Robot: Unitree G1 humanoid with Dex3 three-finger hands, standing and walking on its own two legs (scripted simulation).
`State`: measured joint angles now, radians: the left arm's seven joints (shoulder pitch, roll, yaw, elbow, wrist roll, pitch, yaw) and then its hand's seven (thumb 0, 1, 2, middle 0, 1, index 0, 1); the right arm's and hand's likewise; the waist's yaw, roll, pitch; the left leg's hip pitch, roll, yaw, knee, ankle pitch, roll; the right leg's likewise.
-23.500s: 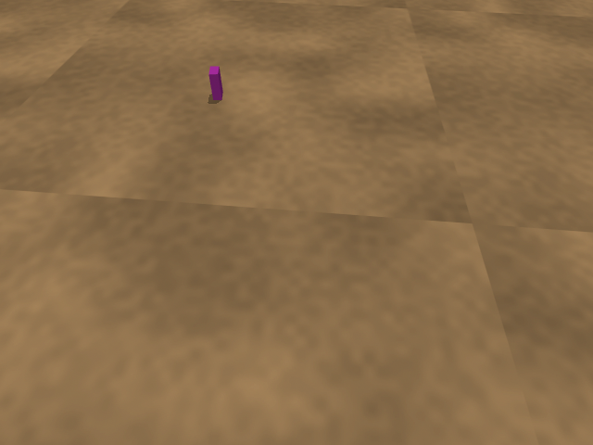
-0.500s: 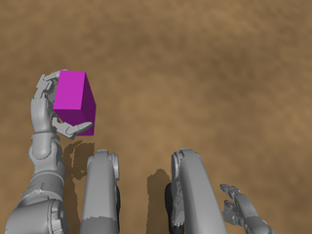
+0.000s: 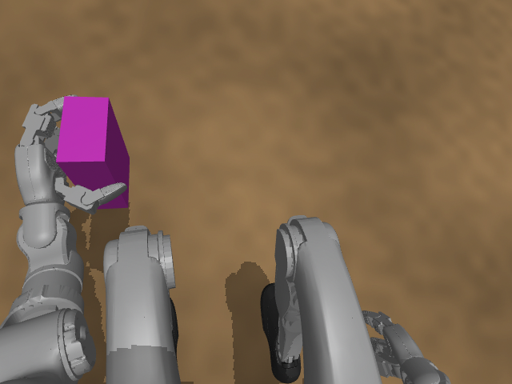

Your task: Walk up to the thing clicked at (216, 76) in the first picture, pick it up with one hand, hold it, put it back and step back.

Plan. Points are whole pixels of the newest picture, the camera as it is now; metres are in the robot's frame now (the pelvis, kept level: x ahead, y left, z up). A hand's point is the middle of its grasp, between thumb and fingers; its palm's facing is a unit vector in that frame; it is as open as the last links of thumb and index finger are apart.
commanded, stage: crouch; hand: left
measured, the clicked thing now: (100, 159) +0.44 +0.21 -0.08
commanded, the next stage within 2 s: lower in 0.32 s
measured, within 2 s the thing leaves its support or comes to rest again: neither
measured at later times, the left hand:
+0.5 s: hand (97, 172) +0.43 +0.23 -0.11, palm faces +0.15 -0.99 -0.02, open 13.7 cm
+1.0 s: hand (109, 183) +0.44 +0.23 -0.19, palm faces +0.19 -0.98 -0.01, open 13.7 cm
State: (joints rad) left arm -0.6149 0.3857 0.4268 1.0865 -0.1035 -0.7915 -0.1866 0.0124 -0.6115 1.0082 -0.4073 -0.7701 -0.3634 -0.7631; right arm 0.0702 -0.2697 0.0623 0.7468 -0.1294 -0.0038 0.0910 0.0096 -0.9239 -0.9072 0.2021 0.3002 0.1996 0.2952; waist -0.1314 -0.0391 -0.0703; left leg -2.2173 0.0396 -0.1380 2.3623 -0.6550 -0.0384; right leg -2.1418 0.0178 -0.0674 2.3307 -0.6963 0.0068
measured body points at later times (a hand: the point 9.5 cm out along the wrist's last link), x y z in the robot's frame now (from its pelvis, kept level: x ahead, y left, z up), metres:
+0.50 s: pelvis +0.00 +0.00 -0.03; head +0.22 +0.08 +0.35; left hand +0.42 +0.28 -0.11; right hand +0.13 -0.27 -0.14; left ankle +0.09 +0.14 -0.31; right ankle +0.10 -0.12 -0.31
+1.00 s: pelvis +0.00 +0.01 -0.05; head +0.24 +0.13 +0.31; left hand +0.42 +0.28 -0.19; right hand +0.13 -0.26 -0.12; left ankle +0.09 +0.14 -0.31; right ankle +0.10 -0.12 -0.31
